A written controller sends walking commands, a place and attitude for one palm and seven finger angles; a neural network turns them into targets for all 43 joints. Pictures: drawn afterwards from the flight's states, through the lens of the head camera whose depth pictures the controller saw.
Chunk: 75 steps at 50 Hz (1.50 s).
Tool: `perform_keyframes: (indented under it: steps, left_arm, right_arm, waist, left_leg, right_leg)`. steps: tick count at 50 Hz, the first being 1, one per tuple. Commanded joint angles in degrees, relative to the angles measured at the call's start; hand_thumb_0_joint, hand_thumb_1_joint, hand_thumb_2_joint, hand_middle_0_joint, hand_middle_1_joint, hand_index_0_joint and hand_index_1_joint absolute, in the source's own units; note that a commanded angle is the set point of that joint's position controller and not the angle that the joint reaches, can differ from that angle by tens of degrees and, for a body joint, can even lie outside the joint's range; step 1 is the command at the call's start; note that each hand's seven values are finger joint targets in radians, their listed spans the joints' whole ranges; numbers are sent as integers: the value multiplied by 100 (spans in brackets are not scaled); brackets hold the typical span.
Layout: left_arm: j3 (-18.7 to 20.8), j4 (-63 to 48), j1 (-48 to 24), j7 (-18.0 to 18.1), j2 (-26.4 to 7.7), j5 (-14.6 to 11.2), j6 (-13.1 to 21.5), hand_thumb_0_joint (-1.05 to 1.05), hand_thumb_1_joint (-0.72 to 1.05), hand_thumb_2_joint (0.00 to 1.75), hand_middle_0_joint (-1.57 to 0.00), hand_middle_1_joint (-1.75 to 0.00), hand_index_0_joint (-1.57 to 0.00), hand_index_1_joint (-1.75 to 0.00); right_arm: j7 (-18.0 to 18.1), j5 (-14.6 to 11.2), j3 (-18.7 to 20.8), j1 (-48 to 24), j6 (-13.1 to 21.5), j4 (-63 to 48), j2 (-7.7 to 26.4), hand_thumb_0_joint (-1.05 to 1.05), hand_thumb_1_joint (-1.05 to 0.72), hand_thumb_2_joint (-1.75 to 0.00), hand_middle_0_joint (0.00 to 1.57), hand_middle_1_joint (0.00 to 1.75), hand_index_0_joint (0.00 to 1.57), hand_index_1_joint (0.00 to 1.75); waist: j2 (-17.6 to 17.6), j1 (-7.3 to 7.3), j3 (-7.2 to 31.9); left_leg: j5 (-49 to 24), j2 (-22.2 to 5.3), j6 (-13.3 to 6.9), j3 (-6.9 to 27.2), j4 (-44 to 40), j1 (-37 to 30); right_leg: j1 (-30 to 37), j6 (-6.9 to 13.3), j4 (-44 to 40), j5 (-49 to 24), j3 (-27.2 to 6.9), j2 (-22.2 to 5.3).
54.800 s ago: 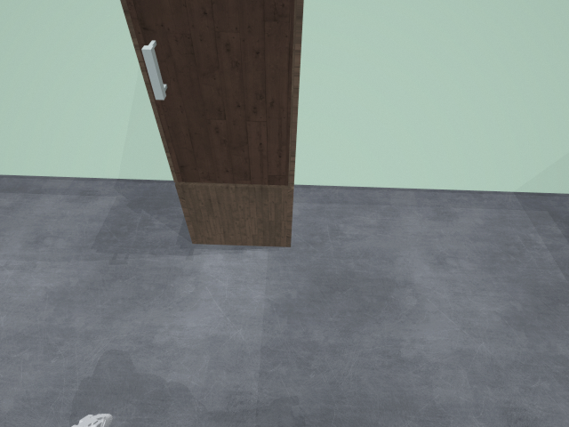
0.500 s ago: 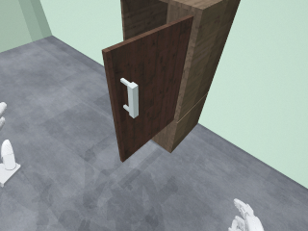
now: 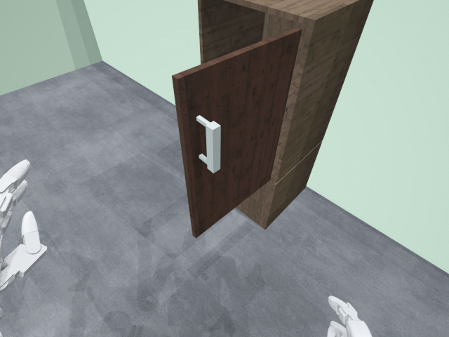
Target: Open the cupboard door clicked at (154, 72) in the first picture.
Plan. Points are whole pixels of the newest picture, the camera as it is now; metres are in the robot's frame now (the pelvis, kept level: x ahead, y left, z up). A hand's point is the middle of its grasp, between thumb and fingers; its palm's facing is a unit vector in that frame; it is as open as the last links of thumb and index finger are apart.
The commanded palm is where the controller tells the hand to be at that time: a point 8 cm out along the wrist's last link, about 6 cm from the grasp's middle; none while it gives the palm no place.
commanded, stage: let the arm hang, fingers relaxed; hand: left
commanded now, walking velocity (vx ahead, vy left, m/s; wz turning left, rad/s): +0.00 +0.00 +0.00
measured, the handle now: (207, 144) +0.52 +0.09 +0.06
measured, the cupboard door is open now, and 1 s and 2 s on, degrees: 86 86 86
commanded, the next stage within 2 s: look to check the result in 1.08 s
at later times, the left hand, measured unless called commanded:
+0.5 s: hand out of the picture -0.10 +0.17 -0.17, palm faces +0.08 -0.98 -0.18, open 7.3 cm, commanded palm none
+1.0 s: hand out of the picture -0.01 +0.15 -0.17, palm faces +0.06 -0.98 -0.17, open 7.3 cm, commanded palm none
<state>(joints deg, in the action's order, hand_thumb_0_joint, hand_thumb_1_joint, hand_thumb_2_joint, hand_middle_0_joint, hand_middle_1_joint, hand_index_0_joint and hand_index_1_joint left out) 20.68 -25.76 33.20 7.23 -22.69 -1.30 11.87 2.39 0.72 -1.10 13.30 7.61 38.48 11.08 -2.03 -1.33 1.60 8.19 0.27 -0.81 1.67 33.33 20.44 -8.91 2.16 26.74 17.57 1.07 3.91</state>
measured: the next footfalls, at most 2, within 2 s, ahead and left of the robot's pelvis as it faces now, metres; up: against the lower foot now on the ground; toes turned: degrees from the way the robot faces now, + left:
none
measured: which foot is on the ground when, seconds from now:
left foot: down 0.00-1.00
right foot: down 0.00-1.00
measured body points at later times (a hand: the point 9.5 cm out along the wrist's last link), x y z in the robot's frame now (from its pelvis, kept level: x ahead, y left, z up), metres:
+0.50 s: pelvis -0.02 +0.00 +0.01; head +0.01 +0.01 +0.46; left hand -0.10 +0.23 -0.15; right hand -0.01 -0.23 -0.15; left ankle +0.05 +0.10 -0.73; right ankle -0.04 -0.10 -0.73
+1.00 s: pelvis -0.01 -0.01 +0.01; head -0.01 -0.01 +0.46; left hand -0.01 +0.20 -0.16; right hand -0.02 -0.21 -0.16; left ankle +0.05 +0.10 -0.73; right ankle -0.04 -0.10 -0.73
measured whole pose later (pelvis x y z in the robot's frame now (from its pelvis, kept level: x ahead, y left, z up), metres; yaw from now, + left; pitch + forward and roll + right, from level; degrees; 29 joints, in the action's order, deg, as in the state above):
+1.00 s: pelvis -0.01 -0.01 +0.01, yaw +1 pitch -2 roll +0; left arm 0.0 65.6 16.1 2.4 -6.5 0.2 -0.1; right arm 2.2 1.4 -0.2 17.2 -0.7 66.1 6.8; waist -0.7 0.7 -1.5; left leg 8.4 2.1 -1.1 2.2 24.8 14.4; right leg -6.2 2.3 24.9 16.8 1.6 2.0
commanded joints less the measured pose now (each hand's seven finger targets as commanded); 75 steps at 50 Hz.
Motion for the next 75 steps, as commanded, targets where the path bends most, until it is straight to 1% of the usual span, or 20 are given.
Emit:
perform_keyframes:
  steps: [1,2,3,4,5,7,9,12,14,19,21,24,30,33,38,45,47,49,50,75]
  left_arm:
    - [-1455,3513,-663,-644,382,357,-1169,0,90,90,-20,-30,-20,-30]
    - [-1426,3780,-881,-654,351,341,-1198,0,90,90,-20,-30,-20,-30]
    - [-1434,4094,-1049,-662,290,334,-1195,0,90,90,-20,-30,-20,-30]
    - [-1431,4478,-1179,-661,199,326,-1177,0,90,90,-20,-30,-20,-30]
    - [-1460,4898,-1351,-661,110,322,-1173,0,90,90,-20,-30,-20,-30]
    - [-1518,5783,-1571,-657,-32,300,-1185,0,90,90,-20,-30,-20,-30]
    - [-1655,6551,-1846,-655,-9,272,-1186,0,90,90,-20,-30,-20,-30]
    - [-1815,7451,-1931,-642,108,220,-1169,0,90,90,-20,-30,-20,-30]
    - [-1864,7957,-1731,-637,234,191,-1169,0,90,90,-20,-30,-20,-30]
    - [-1917,8770,-1353,-621,510,175,-1164,0,90,90,-20,-30,-20,-30]
    - [-1946,8951,-1265,-605,609,173,-1164,0,90,90,-20,-30,-20,-30]
    - [-1978,9110,-1128,-575,702,164,-1165,0,90,90,-20,-30,-20,-30]
    - [-1979,9216,-967,-527,790,162,-1178,0,90,90,-20,-30,-20,-30]
    - [-1982,9214,-959,-508,874,164,-1185,0,90,90,-20,-30,-20,-30]
    - [-1970,9173,-984,-488,936,161,-1182,0,90,90,-20,-30,-20,-30]
    - [-1943,9077,-1095,-468,981,153,-1144,0,90,90,-20,-30,-20,-30]
    - [-1933,9064,-1135,-472,996,147,-1144,0,90,90,-20,-30,-20,-30]
    - [-1930,9089,-1127,-474,1019,142,-1141,0,90,90,-20,-30,-20,-30]
    - [-1927,9093,-1085,-468,1023,142,-1133,0,90,90,-20,-30,-20,-30]
    - [-1938,9109,-1048,-456,952,139,-1087,0,90,90,-20,-30,-20,-30]
  right_arm:
    - [-182,-19,608,-318,-112,376,1411,0,-90,-90,20,30,20,30]
    - [-154,7,491,-344,-224,309,1367,0,-90,-90,20,30,20,30]
    - [-137,49,435,-440,-283,306,1423,0,-90,-90,20,30,20,30]
    - [-129,81,418,-532,-336,346,1478,0,-90,-90,20,30,20,30]
    - [-141,102,409,-613,-377,419,1470,0,-90,-90,20,30,20,30]
    - [-142,101,363,-751,-502,659,1390,0,-90,-90,20,30,20,30]
    - [-147,90,301,-743,-624,942,1199,0,-90,-90,20,30,20,30]
    - [-122,72,226,-509,-725,1366,945,0,-90,-90,20,30,20,30]
    - [-84,57,195,-384,-738,1627,847,0,-90,-90,20,30,20,30]
    - [-6,25,204,-9,-775,2046,720,0,-90,-90,20,30,20,30]
    - [14,13,213,123,-787,2161,664,0,-90,-90,20,30,20,30]
    - [25,11,213,295,-810,2305,584,0,-90,-90,20,30,20,30]
    - [16,24,223,521,-848,2461,439,0,-90,-90,20,30,20,30]
    - [8,40,208,590,-849,2528,288,0,-90,-90,20,30,20,30]
    - [-4,52,185,661,-836,2594,143,0,-90,-90,20,30,20,30]
    - [-1,48,169,735,-813,2624,23,0,-90,-90,20,30,20,30]
    - [4,62,163,757,-801,2641,0,0,-90,-90,20,30,20,30]
    - [19,62,155,738,-787,2639,10,0,-90,-90,20,30,20,30]
    - [28,49,157,738,-779,2605,27,0,-90,-90,20,30,20,30]
    - [53,15,165,504,-760,2596,256,0,-90,-90,20,30,20,30]
  waist:
    - [246,129,425]
    - [465,89,321]
    - [630,49,286]
    - [829,-10,343]
    - [776,-30,365]
    - [676,-29,276]
    - [337,86,32]
    - [-317,200,-68]
    - [-747,171,-57]
    - [-558,168,-188]
    - [-175,173,-287]
    - [81,178,-450]
    - [335,164,-664]
    - [236,164,-773]
    - [373,140,-883]
    - [253,157,-861]
    - [108,164,-887]
    - [-13,143,-852]
    - [97,125,-754]
    - [253,147,-594]
  left_leg:
    - [-2231,-890,-470,971,53,-422]
    - [-2255,-1012,-695,1394,-253,-30]
    - [-2273,-1093,-814,1685,-498,131]
    - [-2216,-1076,-836,1742,-608,129]
    - [-2056,-952,-736,1589,-711,94]
    - [-965,-647,-500,1209,-843,94]
    - [-237,-358,-281,873,-883,-254]
    - [52,-313,-189,783,-1056,-693]
    - [207,-390,-194,847,-1295,-760]
    - [386,-445,-209,884,-1458,-824]
    - [324,-483,-231,861,-1443,-872]
    - [318,-468,-234,825,-1442,-880]
    - [599,-434,-227,765,-1469,-781]
    - [573,-408,-218,724,-1476,-696]
    - [414,-366,-207,658,-1427,-618]
    - [11,-338,-168,533,-1235,-699]
    - [-9,-342,-159,539,-1267,-644]
    - [-103,-367,-167,572,-1293,-650]
    - [-208,-394,-185,568,-1257,-700]
    - [-788,-434,-191,492,-1125,-1112]
  right_leg:
    - [-788,-42,931,-1304,-180,-737]
    - [-601,-74,1108,-801,-65,-593]
    - [-452,-82,1220,-519,-86,-524]
    - [-276,-58,1124,-438,-164,-530]
    - [-164,-28,981,-452,-231,-568]
    - [85,40,279,-373,-402,-731]
    - [-205,194,-251,-284,-641,-943]
    - [-370,241,-611,-41,-723,-952]
    - [-236,184,-668,-70,-622,-866]
    - [-102,169,-863,-166,-483,-832]
    - [-157,155,-931,-178,-414,-852]
    - [-247,155,-971,-84,-406,-858]
    - [-424,163,-950,286,-406,-825]
    - [-481,158,-918,292,-444,-837]
    - [-497,146,-904,231,-445,-863]
    - [-489,161,-957,63,-498,-899]
    - [-440,162,-931,-9,-491,-901]
    - [-346,157,-881,-178,-486,-878]
    - [-262,148,-882,-288,-460,-869]
    - [-55,72,-963,-1008,-468,-914]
